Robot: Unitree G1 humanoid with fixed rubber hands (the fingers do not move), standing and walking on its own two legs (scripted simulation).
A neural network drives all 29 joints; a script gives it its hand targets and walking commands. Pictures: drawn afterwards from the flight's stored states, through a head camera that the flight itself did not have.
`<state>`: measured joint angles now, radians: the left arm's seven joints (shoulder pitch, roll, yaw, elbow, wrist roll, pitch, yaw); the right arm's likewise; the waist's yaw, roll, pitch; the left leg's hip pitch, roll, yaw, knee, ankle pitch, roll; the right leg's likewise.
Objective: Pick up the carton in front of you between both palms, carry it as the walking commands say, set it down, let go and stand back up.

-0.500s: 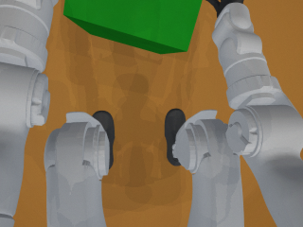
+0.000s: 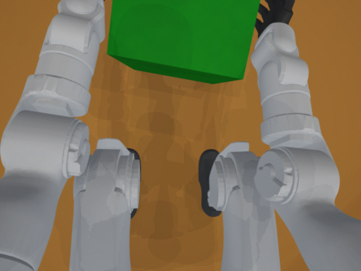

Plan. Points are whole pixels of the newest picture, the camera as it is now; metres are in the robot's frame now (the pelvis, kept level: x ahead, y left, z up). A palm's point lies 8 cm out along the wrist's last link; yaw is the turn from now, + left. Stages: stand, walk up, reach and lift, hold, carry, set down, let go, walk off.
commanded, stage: reach and lift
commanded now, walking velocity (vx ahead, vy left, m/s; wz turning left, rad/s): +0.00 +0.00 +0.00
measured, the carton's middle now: (183, 22) +0.54 +0.02 -0.22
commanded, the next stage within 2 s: none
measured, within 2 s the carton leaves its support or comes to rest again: neither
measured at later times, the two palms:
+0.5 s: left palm out of the picture +0.49 +0.18 +0.05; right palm out of the picture +0.48 -0.12 +0.06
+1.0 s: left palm out of the picture +0.44 +0.17 +0.21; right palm out of the picture +0.45 -0.13 +0.22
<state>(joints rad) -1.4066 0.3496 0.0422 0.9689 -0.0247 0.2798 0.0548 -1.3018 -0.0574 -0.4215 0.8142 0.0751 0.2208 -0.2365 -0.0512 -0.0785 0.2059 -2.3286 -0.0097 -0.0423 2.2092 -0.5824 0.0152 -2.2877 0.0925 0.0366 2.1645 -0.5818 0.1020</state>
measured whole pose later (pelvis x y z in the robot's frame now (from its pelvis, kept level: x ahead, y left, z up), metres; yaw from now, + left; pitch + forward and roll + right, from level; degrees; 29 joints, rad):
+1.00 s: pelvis +0.03 -0.01 +0.24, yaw +5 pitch +34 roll -1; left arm -0.75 -0.04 0.36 0.65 0.25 0.40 0.00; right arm -0.70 0.14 -0.50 0.57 -0.20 0.35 -0.08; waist -0.02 -0.03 -0.24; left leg -1.50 -0.03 -0.05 1.37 -0.46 -0.02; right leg -1.48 0.06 0.07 1.37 -0.48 0.04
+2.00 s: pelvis +0.08 -0.02 +0.40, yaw +6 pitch -4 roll +0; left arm -0.34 -0.17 0.31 0.39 0.33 0.63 -0.02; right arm -0.37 0.18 -0.35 0.42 -0.33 0.58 0.00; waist 0.01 -0.01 0.01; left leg -0.20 -0.01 -0.06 0.47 -0.21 -0.01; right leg -0.19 0.02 0.08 0.48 -0.23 0.01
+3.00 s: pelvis +0.09 -0.02 +0.41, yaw +6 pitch -8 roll +0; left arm -0.25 -0.15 0.19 0.22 0.28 0.79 -0.01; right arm -0.28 0.16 -0.24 0.25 -0.29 0.74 0.00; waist 0.00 -0.01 0.02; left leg -0.04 -0.01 -0.07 0.34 -0.17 -0.01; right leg -0.02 0.02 0.08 0.35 -0.19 0.01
